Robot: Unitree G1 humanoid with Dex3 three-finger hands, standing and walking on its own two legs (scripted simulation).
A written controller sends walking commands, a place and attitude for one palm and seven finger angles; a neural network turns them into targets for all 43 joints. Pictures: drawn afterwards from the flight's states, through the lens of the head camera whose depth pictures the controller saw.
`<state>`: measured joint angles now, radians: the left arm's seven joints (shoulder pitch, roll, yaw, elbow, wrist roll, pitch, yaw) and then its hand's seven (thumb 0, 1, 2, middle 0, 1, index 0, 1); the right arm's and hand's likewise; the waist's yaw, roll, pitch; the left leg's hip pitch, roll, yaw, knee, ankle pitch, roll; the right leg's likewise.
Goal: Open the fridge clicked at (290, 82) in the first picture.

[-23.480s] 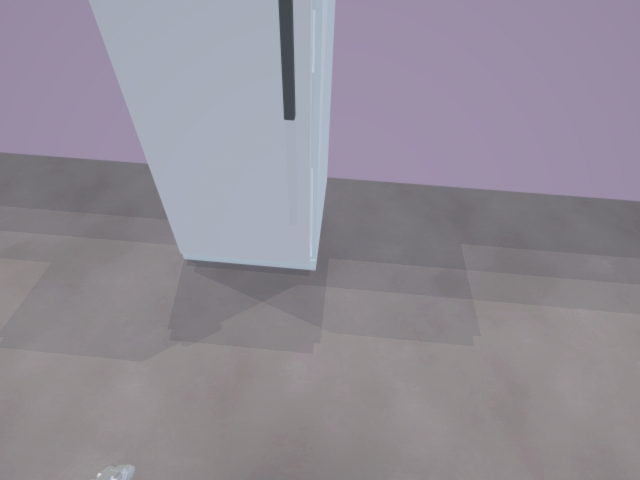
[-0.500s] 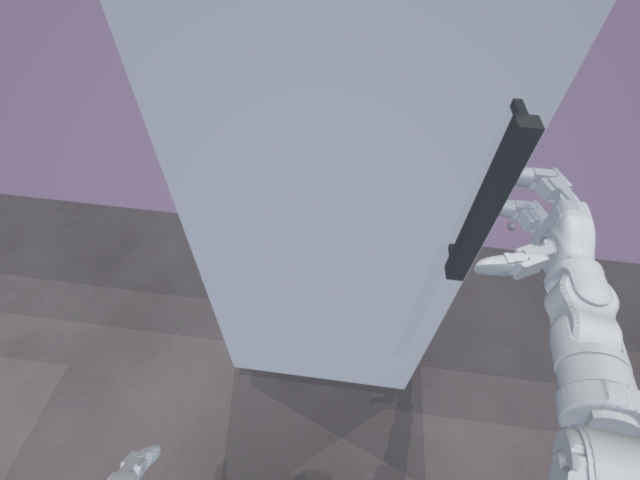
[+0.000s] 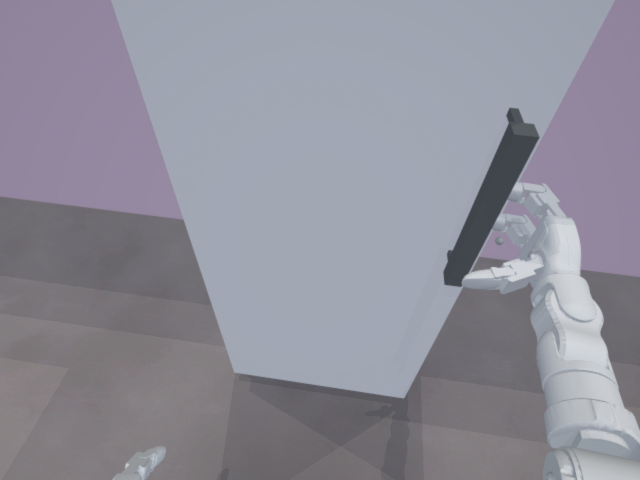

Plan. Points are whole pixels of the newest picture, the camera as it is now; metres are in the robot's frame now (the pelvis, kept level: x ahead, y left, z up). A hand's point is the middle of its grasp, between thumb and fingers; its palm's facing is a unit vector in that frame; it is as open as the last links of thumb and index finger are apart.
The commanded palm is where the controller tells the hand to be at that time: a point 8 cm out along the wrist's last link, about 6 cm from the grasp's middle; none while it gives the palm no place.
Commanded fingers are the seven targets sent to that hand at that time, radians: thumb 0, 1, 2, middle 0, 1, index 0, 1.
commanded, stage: slide the fingers in behind the handle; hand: right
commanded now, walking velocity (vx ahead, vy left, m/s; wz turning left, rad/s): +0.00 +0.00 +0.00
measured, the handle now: (479, 208) +0.46 -0.16 +0.12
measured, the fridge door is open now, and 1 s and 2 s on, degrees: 0 0 0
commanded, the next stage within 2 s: grip the handle and tug to test in 1.34 s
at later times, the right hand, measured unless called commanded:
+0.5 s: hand (494, 235) +0.40 -0.17 +0.13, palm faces +0.06 +1.00 +0.00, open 14.0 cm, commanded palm +0.37 -0.22 +0.13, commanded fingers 0.00 0.50 -0.30 0.30 1.20 0.30 1.20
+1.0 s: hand (477, 236) +0.40 -0.15 +0.12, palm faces +0.03 +1.00 +0.01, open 14.0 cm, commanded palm +0.37 -0.20 +0.13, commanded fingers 0.00 0.50 -0.30 0.30 1.20 0.30 1.20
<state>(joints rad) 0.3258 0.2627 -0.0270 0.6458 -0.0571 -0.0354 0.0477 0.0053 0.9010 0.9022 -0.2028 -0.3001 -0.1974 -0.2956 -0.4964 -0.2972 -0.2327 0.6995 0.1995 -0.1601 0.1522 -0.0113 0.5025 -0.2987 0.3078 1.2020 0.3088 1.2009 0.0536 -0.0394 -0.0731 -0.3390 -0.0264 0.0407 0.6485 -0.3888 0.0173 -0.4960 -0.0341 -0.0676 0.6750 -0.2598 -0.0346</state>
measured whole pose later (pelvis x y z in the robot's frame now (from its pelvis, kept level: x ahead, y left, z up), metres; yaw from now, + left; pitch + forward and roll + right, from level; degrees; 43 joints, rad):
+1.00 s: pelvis +0.00 +0.00 +0.00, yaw +0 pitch +4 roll +1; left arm 0.28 0.25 -0.03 0.66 -0.04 -0.04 0.04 0.01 0.90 0.90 -0.20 -0.30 -0.20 -0.30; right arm -0.49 -0.23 -0.17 0.62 0.18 -0.13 0.08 -0.01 0.50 -0.30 0.30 1.20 0.30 1.19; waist 0.04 -0.04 -0.06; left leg -0.31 -0.02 0.05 0.63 -0.39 0.02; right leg -0.47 -0.03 -0.06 0.65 -0.25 -0.03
